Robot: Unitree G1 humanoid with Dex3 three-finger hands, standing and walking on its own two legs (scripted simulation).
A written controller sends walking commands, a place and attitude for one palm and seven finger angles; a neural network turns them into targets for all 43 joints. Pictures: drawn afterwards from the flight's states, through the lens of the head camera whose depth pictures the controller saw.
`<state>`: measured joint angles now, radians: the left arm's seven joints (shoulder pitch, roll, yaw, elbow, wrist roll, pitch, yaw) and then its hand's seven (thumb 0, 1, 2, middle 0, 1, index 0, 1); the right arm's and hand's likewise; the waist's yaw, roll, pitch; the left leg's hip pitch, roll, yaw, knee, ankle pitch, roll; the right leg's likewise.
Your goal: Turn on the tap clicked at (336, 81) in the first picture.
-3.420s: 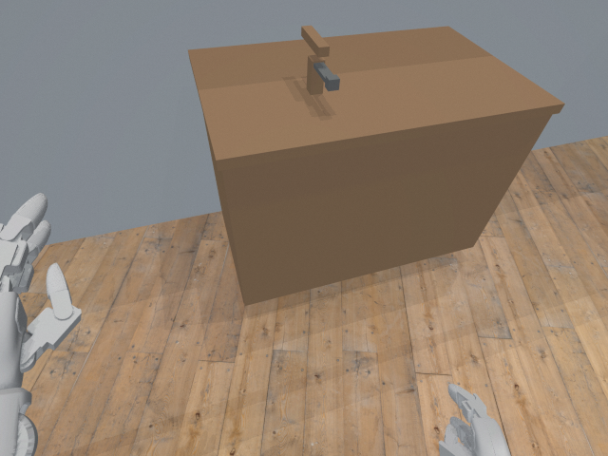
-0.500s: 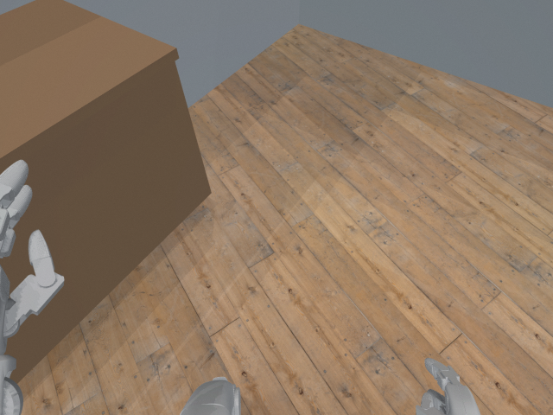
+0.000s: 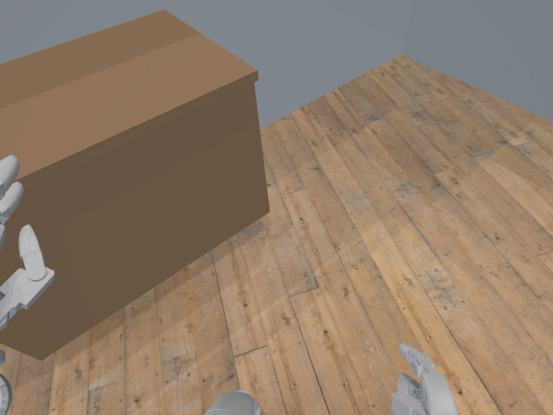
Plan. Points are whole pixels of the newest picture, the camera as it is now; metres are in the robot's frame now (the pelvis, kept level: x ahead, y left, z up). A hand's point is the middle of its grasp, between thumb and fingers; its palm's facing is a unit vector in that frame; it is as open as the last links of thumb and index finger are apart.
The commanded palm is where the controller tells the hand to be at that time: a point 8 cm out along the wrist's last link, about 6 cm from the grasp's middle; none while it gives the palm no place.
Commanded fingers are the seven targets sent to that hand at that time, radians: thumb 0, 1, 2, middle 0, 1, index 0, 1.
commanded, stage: turn to face it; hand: left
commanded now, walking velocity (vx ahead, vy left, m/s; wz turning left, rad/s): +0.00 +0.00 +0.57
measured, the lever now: out of the picture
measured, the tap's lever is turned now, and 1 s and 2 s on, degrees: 0 0 0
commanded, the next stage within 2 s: take the last steps up to it in 0.44 s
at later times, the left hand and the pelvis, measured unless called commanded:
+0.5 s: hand out of the picture +0.10 +0.27 +0.19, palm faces +0.60 -0.70 -0.39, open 7.5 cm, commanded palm +0.04 +0.30 +0.19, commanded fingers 0.00 0.90 0.90 -0.20 -0.30 -0.20 -0.30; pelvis -0.04 -0.02 +0.01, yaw +15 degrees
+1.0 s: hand out of the picture +0.00 +0.27 +0.19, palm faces +0.70 -0.58 -0.41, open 7.5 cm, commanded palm -0.06 +0.29 +0.19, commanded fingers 0.00 0.90 0.90 -0.20 -0.30 -0.20 -0.30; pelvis -0.10 -0.03 +0.02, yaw +23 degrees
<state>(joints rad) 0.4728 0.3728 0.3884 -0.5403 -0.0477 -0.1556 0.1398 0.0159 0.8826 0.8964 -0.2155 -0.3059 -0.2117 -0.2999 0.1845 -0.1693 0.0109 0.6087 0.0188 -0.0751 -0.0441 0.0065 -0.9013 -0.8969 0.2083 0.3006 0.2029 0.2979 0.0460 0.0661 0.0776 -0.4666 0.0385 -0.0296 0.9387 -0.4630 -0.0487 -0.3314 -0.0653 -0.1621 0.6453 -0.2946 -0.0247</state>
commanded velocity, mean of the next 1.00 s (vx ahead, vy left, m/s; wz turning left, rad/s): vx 0.14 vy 0.06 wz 0.26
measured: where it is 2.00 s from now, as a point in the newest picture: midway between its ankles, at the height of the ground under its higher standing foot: outside the picture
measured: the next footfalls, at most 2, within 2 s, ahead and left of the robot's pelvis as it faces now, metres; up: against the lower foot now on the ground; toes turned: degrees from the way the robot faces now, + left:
left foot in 0.32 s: -0.02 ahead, +0.12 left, +0.00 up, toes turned +17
right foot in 0.62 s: +0.02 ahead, -0.13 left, +0.00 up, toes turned +12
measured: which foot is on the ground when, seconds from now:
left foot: up 0.00-0.30, down 0.32-0.64, up 0.66-1.00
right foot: down 0.00-0.32, up 0.34-0.60, down 0.62-1.00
